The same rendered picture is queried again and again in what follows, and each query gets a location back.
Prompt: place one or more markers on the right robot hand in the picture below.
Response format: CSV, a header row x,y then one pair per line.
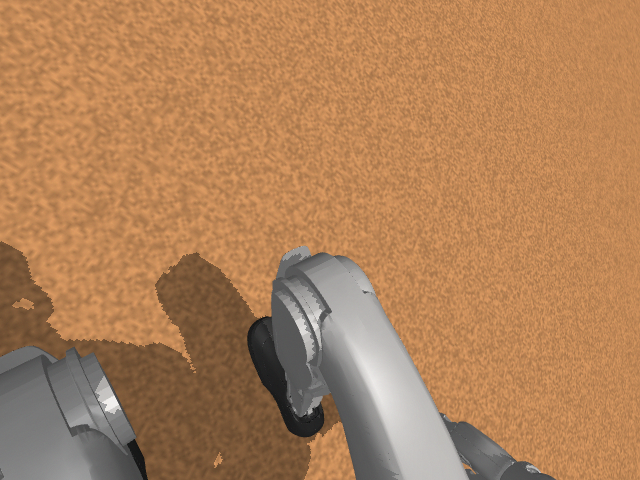
x,y
486,458

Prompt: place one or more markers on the right robot foot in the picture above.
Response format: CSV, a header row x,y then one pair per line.
x,y
272,375

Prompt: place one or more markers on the right robot arm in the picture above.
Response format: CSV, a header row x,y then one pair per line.
x,y
523,470

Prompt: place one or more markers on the left robot foot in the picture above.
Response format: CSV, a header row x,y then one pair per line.
x,y
138,457

